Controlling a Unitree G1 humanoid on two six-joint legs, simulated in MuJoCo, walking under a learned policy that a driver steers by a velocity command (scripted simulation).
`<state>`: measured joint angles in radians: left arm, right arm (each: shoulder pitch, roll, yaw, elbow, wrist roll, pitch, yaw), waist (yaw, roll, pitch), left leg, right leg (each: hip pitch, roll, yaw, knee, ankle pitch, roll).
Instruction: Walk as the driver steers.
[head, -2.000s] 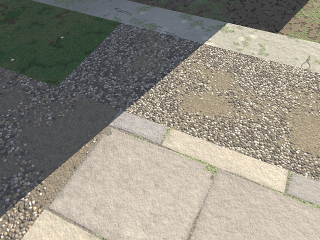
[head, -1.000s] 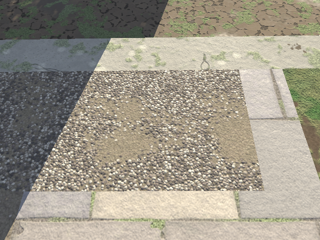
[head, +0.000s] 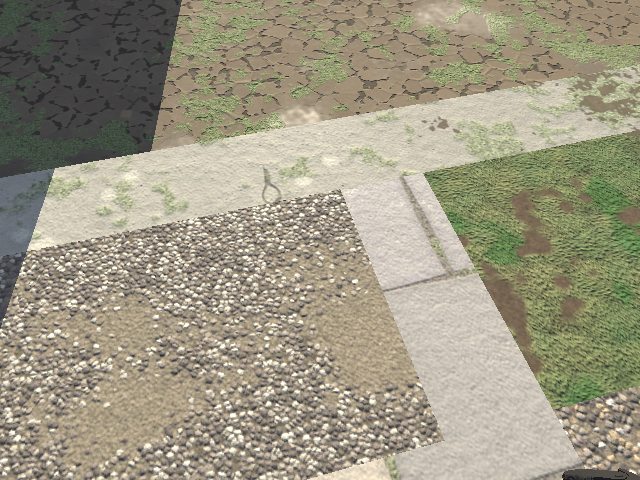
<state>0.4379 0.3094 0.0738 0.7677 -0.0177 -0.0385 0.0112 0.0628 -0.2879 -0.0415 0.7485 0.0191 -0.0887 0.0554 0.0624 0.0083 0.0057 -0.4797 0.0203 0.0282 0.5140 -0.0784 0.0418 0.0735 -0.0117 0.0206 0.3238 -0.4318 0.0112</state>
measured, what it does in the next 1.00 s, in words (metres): walks ahead: right foot, then left foot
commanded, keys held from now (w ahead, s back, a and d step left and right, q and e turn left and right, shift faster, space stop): w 0.16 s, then no key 0.84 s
